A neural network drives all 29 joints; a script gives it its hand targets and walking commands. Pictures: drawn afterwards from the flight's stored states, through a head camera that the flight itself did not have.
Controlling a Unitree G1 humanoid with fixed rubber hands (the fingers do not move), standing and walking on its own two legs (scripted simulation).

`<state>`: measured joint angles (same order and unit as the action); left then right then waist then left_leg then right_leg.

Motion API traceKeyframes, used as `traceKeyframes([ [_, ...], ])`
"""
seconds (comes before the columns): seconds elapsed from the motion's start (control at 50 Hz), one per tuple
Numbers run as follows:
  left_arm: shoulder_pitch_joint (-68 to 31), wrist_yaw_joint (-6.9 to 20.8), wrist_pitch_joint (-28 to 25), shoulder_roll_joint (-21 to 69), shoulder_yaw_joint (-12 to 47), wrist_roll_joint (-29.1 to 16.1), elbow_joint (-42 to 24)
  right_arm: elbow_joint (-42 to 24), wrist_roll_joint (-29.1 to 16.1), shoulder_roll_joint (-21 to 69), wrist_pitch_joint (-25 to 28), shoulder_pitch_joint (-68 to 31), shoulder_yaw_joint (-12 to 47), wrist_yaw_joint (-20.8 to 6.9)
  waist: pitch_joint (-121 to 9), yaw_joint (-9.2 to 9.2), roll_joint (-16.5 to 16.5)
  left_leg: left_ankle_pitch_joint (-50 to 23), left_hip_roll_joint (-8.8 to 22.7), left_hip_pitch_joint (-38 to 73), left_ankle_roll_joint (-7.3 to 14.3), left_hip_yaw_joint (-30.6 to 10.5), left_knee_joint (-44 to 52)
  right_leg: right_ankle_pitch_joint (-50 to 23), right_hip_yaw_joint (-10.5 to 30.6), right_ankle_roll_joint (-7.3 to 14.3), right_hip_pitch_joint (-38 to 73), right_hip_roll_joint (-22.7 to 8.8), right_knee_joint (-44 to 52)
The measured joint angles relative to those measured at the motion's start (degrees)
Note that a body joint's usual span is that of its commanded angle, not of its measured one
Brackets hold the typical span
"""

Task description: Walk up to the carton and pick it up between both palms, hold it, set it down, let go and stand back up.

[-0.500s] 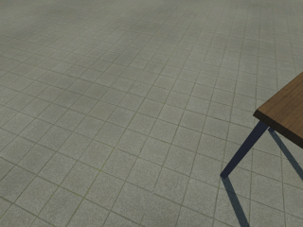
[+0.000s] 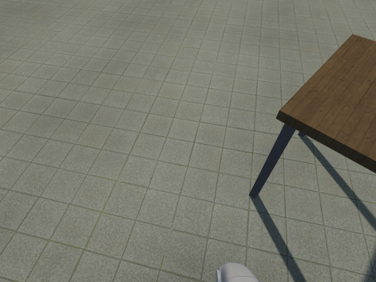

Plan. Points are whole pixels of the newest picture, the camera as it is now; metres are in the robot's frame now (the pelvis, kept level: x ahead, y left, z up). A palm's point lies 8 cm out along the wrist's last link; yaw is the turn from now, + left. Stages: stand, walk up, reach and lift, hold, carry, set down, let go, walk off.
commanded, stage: walk up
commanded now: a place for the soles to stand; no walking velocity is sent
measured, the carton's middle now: out of the picture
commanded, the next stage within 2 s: none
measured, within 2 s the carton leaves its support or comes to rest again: neither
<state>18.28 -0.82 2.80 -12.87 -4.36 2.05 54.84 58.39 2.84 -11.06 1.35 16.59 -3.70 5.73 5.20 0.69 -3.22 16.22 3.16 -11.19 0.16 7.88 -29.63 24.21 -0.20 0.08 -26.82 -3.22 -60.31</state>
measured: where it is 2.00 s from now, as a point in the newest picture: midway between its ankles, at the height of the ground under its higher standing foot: outside the picture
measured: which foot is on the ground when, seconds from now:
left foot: down 0.00-0.16, up 0.18-0.46, down 0.48-0.90, up 0.92-1.00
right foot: up 0.00-0.14, down 0.16-0.46, up 0.48-0.88, down 0.90-1.00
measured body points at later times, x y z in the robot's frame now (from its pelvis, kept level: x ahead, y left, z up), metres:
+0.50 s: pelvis -0.02 -0.11 -0.01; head +0.00 -0.09 +0.43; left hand +0.17 +0.13 -0.13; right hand -0.04 -0.40 -0.11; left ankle +0.07 -0.04 -0.74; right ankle +0.01 -0.20 -0.72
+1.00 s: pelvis -0.04 -0.28 -0.02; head -0.05 -0.29 +0.43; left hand +0.21 -0.12 -0.12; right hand -0.15 -0.57 -0.13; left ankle +0.05 -0.11 -0.68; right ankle -0.07 -0.40 -0.73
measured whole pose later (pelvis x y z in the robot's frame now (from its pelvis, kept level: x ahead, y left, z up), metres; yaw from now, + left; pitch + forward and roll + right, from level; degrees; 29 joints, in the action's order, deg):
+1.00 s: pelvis -0.04 -0.28 -0.02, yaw -37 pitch -4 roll +1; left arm 16.4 4.0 1.5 -17.5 -2.2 0.9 38.3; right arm 37.5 2.4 -19.6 -0.2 21.9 -3.5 2.8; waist 2.7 0.9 0.4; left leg 32.6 9.6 -22.0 3.4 1.9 -63.3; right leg 20.8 -0.6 1.0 -21.1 -1.8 -45.3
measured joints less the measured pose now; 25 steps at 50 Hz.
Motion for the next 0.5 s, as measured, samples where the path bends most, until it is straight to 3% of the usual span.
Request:
traceKeyframes([
  [0.04,-1.47,0.92,0.75,-1.87,-1.23,0.68,-2.53,-1.34,1.0,-1.9,0.12,-1.0,-0.66,0.43,0.64,0.11,0.84,0.67,2.01,0.41,0.05,1.9,-1.12,-0.4,-1.11,-1.07,-0.85,-2.72,-0.22],
  [0.1,-3.43,2.48,1.22,-3.87,-2.29,1.33,-4.85,-2.82,2.3,-4.34,0.38,-3.09,-0.99,0.51,1.57,0.14,2.46,2.57,5.82,-0.06,-0.81,4.16,-4.84,-2.09,-2.1,-1.69,1.5,-5.21,8.73],
  [0.16,-4.1,3.59,0.68,-5.3,-2.47,1.17,-7.47,-4.59,2.2,-6.03,0.14,-3.29,-1.07,-0.51,1.19,0.19,4.18,5.43,10.11,-1.71,-0.82,4.95,-10.48,-3.05,-4.4,-0.79,6.74,-4.5,18.47],
  [0.2,-4.46,3.85,-0.45,-4.82,-2.07,1.24,-8.54,-5.9,1.34,-7.87,-0.91,-2.91,-1.37,-1.54,1.77,0.6,6.97,8.29,12.29,-4.41,1.22,1.14,-18.49,-6.65,-5.11,-0.45,7.37,-1.45,18.74],
  [0.24,-3.8,3.65,-0.6,-4.31,-1.33,0.34,-9.23,-7.41,-0.04,-8.53,-2.18,-3.07,-1.11,-1.85,1.45,1.26,7.01,15.84,7.92,-8.96,1.2,-3.98,-29.3,-6.46,-3.9,0.17,6.85,-0.17,18.29],
  [0.3,-3.07,3.06,0.79,-4.3,-0.62,0.11,-9.54,-9.74,-1.15,-7.86,-1.48,-3.19,-0.23,-2.03,1.15,1.99,5.55,14.75,2.7,-12.84,1.34,-4.76,-34.99,-9.07,-2.2,1.91,8.98,1.54,23.5],
  [0.36,-3.04,3.32,1.53,-5.02,-0.17,0.5,-10.59,-12.48,-1.51,-6.56,-0.33,-1.58,0.67,-2.43,-0.07,2.86,3.93,11.85,-0.11,-13.34,1.92,-3.35,-28.56,-11.16,-0.9,3.71,9.66,3.53,26.67],
  [0.44,-4.22,4.07,2.25,-6.1,0.19,0.64,-12.25,-15.66,-1.98,-4.87,0.34,1.07,1.42,-2.27,-0.36,2.37,2.26,6.85,-2.38,-10.57,2.73,-2.54,-15.75,-11.16,-0.37,3.79,8.84,6.32,25.78],
  [0.48,-4.79,4.59,2.71,-6.46,0.3,0.57,-13.22,-16.83,-1.55,-4.9,0.9,3.48,1.48,-1.84,-0.77,1.44,1.59,1.3,-2.89,-7.52,2.77,-2.59,-7.45,-7.45,-0.47,3.77,6.96,7.5,21.57],
  [0.5,-4.96,4.82,2.86,-6.45,0.26,0.8,-13.55,-17.12,-0.86,-5.08,1.03,4.57,1.53,-1.6,-0.75,1.0,0.78,-0.63,-2.62,-7.6,2.76,-2.02,-7.95,-2.65,0.66,3.08,5.41,7.96,17.48],
])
